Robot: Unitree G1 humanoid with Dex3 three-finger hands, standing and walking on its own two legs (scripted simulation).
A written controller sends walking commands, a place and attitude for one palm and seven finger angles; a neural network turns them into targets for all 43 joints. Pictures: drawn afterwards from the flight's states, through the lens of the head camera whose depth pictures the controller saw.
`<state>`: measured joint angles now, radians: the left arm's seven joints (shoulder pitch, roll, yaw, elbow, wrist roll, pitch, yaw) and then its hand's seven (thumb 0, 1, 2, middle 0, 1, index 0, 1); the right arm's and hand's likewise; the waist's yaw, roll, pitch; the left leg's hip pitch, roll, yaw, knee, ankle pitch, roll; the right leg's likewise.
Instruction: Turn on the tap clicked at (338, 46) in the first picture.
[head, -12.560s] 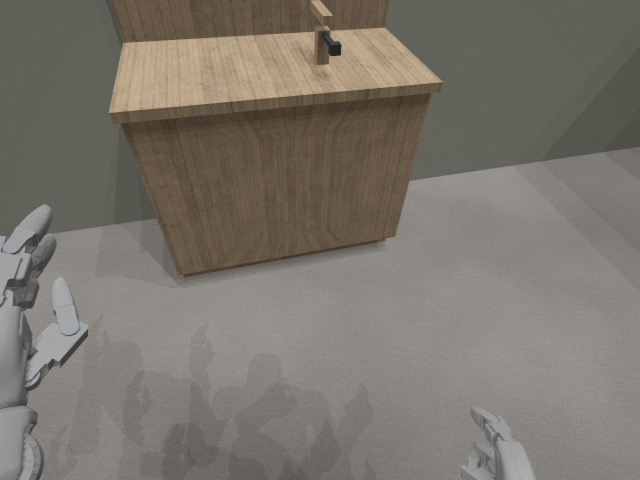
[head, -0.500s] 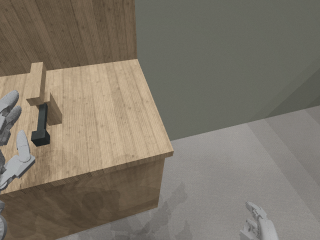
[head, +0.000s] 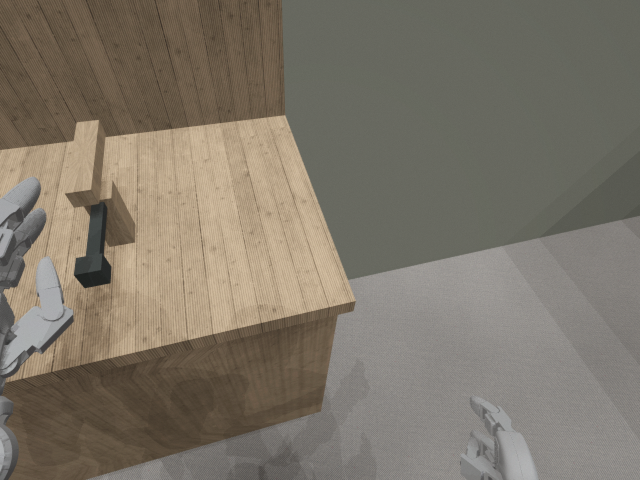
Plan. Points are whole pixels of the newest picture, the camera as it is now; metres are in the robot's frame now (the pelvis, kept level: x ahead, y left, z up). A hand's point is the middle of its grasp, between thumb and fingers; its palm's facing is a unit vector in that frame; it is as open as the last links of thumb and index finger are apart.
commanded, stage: shuffle to correct the standing spot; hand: left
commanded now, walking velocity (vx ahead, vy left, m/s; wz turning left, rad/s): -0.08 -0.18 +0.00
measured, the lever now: (93, 270) +0.32 +0.29 +0.08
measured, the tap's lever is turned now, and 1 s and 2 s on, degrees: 0 0 0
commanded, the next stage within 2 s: none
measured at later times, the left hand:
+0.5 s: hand (61, 324) +0.21 +0.24 +0.17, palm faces +0.34 -0.85 -0.40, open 7.5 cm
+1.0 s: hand (69, 326) +0.21 +0.24 +0.16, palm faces +0.31 -0.85 -0.41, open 7.4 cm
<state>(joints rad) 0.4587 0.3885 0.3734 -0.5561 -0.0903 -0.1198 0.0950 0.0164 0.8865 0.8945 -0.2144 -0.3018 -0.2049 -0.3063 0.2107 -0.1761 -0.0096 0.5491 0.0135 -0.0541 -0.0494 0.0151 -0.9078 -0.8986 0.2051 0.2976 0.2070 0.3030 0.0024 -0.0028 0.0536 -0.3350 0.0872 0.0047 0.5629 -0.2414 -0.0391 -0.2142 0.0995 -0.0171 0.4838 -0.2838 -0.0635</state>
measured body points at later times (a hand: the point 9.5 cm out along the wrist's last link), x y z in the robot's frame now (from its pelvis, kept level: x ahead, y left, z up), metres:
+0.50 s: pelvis +0.00 +0.00 +0.00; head +0.03 +0.01 +0.45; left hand +0.19 +0.28 +0.19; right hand +0.17 -0.23 -0.08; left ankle +0.03 +0.14 -0.73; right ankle -0.02 -0.08 -0.73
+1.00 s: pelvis +0.00 +0.00 +0.00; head +0.03 +0.01 +0.45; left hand +0.19 +0.28 +0.18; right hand +0.16 -0.24 -0.09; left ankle +0.03 +0.14 -0.73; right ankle -0.02 -0.08 -0.73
